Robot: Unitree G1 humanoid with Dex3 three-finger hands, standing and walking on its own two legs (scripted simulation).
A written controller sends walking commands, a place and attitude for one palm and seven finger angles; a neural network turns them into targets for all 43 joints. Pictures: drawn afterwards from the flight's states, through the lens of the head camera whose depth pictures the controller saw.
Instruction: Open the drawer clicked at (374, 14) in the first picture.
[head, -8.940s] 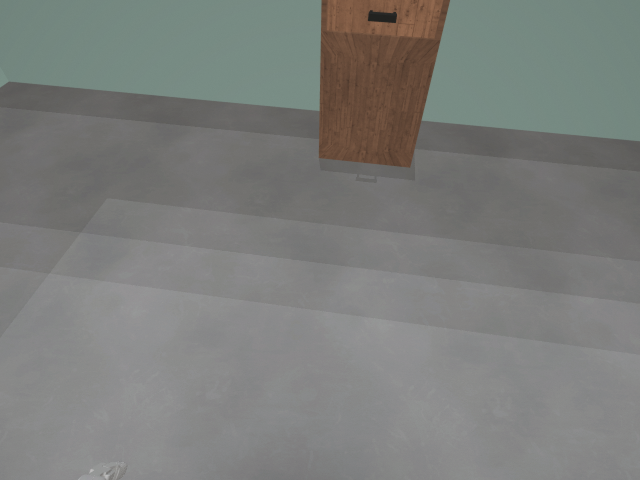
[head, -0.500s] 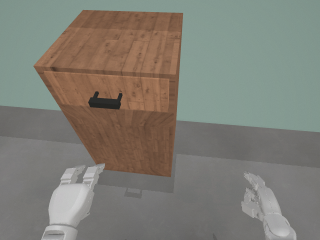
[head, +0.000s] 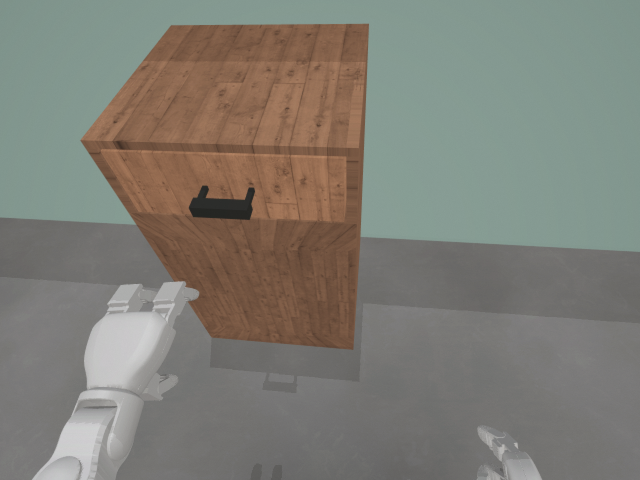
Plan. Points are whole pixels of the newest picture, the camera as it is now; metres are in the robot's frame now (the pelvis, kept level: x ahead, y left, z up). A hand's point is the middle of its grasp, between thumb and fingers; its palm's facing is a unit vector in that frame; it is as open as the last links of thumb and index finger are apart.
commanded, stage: raise the hand with hooked fingers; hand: left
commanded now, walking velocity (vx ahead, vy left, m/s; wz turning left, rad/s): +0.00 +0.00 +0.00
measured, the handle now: (224, 200) +0.56 +0.24 -0.03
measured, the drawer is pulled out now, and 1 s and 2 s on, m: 0.00 0.00 0.00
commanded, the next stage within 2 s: move the hooked fingers above the handle in 1.00 s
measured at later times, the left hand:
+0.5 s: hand (134, 287) +0.31 +0.25 +0.09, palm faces +0.04 -0.05 -1.00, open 13.7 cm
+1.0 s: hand (142, 269) +0.33 +0.25 +0.09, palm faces +0.03 -0.06 -1.00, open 13.8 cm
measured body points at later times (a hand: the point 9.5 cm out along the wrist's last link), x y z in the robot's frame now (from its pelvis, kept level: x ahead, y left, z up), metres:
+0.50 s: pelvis +0.02 +0.01 +0.02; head +0.04 -0.02 +0.47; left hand +0.30 +0.25 +0.14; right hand +0.24 -0.19 -0.08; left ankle -0.01 +0.14 -0.71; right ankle +0.04 -0.13 -0.71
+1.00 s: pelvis +0.03 +0.00 +0.02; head +0.07 -0.03 +0.47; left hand +0.32 +0.25 +0.15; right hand +0.21 -0.23 -0.10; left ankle -0.01 +0.14 -0.71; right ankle +0.04 -0.13 -0.71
